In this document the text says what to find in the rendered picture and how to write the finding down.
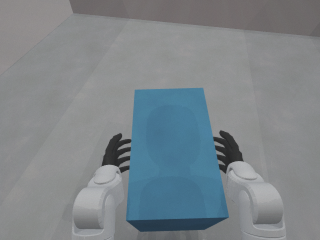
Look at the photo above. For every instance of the left robot hand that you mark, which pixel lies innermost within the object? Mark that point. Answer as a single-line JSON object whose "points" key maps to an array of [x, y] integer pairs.
{"points": [[112, 153]]}

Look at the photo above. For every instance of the right robot forearm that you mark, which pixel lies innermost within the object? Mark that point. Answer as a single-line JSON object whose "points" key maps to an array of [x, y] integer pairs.
{"points": [[260, 206]]}

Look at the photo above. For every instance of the carton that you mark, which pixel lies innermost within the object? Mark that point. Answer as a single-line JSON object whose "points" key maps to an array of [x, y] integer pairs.
{"points": [[174, 180]]}

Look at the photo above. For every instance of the right robot hand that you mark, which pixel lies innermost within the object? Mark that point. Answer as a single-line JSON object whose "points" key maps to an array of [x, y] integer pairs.
{"points": [[230, 150]]}

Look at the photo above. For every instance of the left robot forearm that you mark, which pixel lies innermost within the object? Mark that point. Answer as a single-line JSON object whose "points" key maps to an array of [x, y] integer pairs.
{"points": [[94, 209]]}

